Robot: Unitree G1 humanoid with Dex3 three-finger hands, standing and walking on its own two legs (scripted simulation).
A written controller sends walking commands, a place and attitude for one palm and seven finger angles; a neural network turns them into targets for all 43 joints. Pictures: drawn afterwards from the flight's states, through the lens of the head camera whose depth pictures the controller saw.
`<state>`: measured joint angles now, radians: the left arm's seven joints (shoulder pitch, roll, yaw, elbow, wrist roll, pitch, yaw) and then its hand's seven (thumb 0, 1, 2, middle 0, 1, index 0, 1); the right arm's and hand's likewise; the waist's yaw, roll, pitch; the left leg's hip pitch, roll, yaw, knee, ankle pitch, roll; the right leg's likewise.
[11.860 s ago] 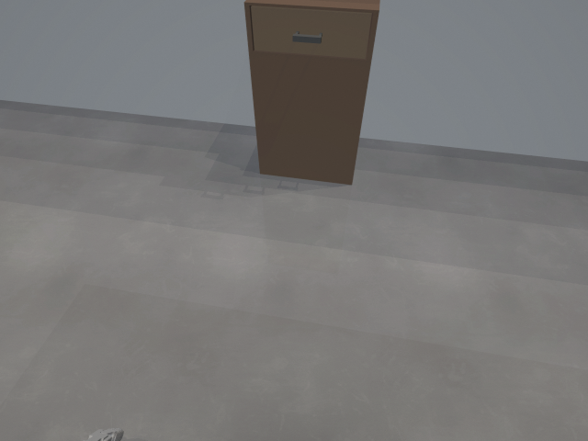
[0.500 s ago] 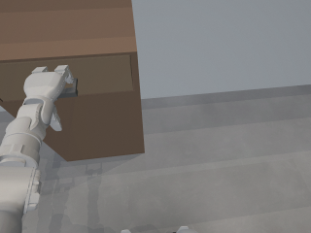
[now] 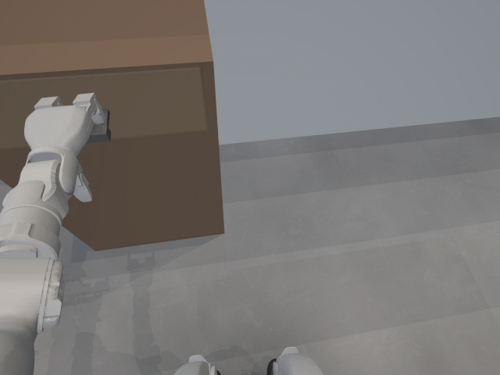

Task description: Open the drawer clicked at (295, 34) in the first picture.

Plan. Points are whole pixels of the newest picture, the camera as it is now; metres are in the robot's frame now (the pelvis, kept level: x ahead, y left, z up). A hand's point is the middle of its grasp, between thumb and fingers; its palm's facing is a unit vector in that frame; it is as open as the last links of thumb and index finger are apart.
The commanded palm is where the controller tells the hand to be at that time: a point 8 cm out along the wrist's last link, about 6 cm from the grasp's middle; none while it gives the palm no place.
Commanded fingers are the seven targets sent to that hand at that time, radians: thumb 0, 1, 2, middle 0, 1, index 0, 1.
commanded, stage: lower the fingers behind the handle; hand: left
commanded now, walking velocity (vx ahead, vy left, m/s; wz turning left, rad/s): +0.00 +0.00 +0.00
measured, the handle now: (78, 126) +0.55 +0.28 +0.01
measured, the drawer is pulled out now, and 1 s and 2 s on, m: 0.00 0.00 0.00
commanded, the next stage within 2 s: lift the fingers back up to retry in 0.84 s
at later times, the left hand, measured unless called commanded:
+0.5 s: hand (80, 150) +0.49 +0.27 +0.02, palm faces -0.02 -0.02 -1.00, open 13.8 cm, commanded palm +0.47 +0.26 +0.04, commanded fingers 0.00 -0.50 0.30 -0.30 -1.20 -0.30 -1.20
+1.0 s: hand (79, 150) +0.49 +0.27 +0.02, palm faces -0.03 -0.03 -1.00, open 13.8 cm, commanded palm +0.47 +0.27 +0.05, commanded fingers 0.00 -0.50 0.30 -0.30 -1.20 -0.30 -1.20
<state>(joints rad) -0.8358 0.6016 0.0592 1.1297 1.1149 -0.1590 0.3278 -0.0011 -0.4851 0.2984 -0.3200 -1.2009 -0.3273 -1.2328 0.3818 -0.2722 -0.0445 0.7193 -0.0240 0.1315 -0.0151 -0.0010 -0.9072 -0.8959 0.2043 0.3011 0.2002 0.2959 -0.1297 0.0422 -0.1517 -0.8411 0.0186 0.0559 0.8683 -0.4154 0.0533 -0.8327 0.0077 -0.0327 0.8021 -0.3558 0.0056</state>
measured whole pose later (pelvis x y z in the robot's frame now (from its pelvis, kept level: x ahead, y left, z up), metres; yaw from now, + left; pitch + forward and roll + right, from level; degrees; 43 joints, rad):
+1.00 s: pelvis -0.04 +0.00 -0.02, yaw +0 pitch +24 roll -3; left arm -0.99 0.66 0.02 1.18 1.10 -0.12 0.30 0.00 -0.49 0.30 -0.32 -1.20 -0.27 -1.34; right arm 0.39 -0.28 0.01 0.67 0.00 0.10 -0.04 0.00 -0.91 -0.90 0.21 0.30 0.20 0.30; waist -0.16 0.04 -0.14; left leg -1.02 0.02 0.05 1.01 -0.42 0.06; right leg -1.00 0.00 -0.04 0.93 -0.36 0.01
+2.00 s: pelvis +0.02 -0.01 +0.02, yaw +1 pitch +18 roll -1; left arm -0.80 0.58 0.02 1.03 1.08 -0.12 0.25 0.00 -0.49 0.30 -0.32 -1.20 -0.32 -1.20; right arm 0.33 -0.27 -0.05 0.69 0.00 0.13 -0.02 0.00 -0.91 -0.90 0.20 0.30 0.20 0.30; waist -0.08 0.04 -0.13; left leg -0.68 0.01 0.04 0.75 -0.39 0.04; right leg -0.67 0.01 -0.04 0.70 -0.34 -0.01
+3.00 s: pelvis +0.00 +0.00 +0.01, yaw +1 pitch +18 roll -2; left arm -0.83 0.61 0.02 1.06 1.09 -0.15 0.24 0.00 -0.49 0.30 -0.32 -1.20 -0.32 -1.20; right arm 0.37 -0.26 -0.05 0.70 0.00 0.11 -0.03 0.00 -0.91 -0.90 0.20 0.30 0.20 0.30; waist -0.10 0.04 -0.13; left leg -0.72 0.00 0.05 0.78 -0.38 0.05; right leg -0.70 0.00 -0.03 0.71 -0.33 0.01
